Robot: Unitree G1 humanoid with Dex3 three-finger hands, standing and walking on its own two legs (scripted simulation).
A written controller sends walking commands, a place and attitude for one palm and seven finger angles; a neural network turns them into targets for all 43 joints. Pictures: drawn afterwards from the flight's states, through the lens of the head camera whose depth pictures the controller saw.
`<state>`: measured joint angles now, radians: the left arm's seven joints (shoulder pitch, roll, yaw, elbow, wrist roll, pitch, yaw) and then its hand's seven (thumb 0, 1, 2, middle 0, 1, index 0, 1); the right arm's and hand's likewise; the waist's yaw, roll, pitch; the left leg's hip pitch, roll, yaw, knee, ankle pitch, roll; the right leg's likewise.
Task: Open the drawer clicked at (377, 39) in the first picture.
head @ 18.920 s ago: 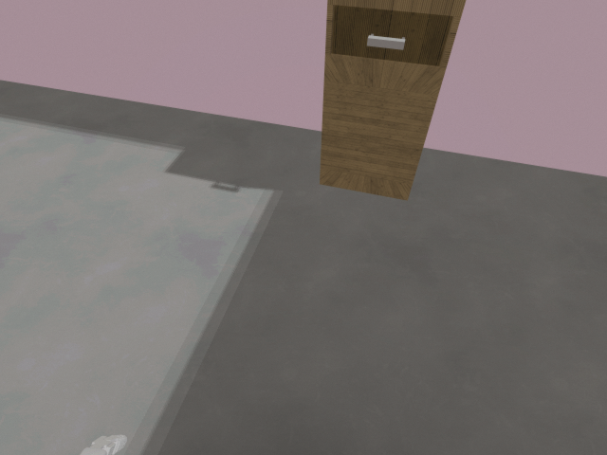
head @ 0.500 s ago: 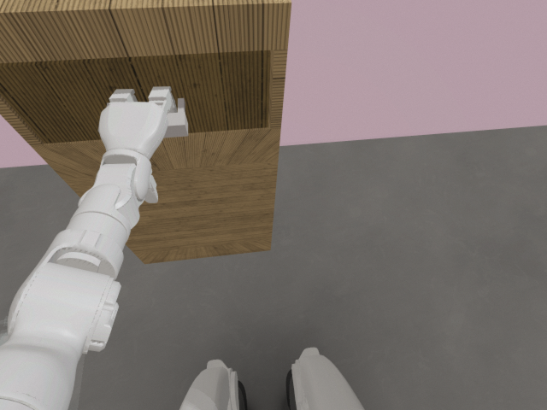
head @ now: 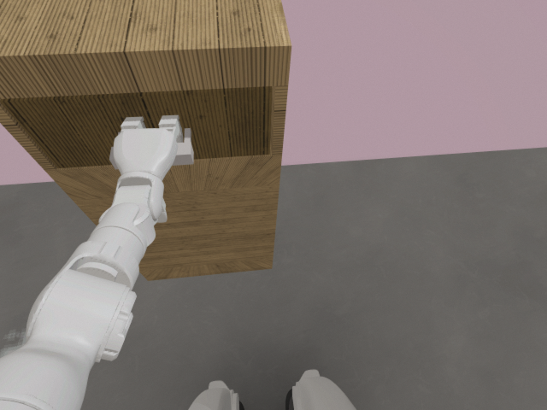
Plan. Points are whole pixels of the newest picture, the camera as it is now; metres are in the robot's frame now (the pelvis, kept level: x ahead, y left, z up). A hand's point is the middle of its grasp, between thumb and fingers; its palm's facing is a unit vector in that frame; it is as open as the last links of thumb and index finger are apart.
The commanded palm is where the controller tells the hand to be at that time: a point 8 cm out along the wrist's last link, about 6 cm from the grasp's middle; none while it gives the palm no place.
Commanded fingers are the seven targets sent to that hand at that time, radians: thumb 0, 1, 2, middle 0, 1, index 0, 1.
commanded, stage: close the thumb around the handle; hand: left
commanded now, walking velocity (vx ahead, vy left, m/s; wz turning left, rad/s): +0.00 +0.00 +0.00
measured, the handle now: (154, 145) +0.54 +0.16 +0.03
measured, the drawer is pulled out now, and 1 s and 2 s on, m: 0.00 0.00 0.00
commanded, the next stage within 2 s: pull the drawer open in 0.58 s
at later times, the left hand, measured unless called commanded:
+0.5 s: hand (155, 174) +0.49 +0.16 +0.00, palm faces -0.05 -0.01 -1.00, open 6.1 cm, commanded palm +0.49 +0.17 +0.06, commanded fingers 0.00 0.90 0.90 -0.40 -1.35 -0.40 -1.35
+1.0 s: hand (155, 174) +0.49 +0.16 +0.00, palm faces -0.03 -0.03 -1.00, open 5.7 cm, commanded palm +0.45 +0.17 +0.06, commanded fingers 0.00 0.90 0.90 -0.40 -1.35 -0.40 -1.35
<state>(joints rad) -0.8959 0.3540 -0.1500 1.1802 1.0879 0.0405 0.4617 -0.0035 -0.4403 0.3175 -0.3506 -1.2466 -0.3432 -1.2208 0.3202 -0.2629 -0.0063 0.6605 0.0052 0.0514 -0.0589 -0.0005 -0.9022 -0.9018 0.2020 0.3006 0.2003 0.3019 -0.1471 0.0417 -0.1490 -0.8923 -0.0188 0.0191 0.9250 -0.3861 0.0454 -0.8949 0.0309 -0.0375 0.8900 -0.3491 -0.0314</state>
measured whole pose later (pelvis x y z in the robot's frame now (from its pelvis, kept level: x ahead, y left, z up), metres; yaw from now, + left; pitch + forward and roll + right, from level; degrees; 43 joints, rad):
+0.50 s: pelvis +0.00 +0.00 +0.00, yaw -1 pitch +20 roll -1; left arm -0.89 0.37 -0.12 1.21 1.08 0.05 0.46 0.00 0.65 0.79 -0.39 -1.32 -0.37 -1.32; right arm 0.33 -0.25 0.00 0.68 0.01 0.06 -0.05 0.00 -0.90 -0.90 0.20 0.30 0.20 0.30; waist -0.16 0.05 -0.14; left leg -0.88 -0.01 0.03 0.91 -0.38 0.05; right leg -0.89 0.04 -0.03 0.87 -0.34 -0.03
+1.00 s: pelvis +0.03 +0.00 +0.01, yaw -2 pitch +20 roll -1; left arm -0.75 0.33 -0.12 1.07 1.07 0.06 0.47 0.00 0.68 0.79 -0.40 -1.34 -0.41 -1.35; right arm 0.33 -0.24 -0.04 0.69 0.00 0.08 -0.01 0.00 -0.90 -0.90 0.20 0.30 0.20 0.30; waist -0.11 0.06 -0.16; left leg -0.81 -0.01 0.05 0.87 -0.41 0.05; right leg -0.82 0.04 0.00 0.84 -0.36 -0.03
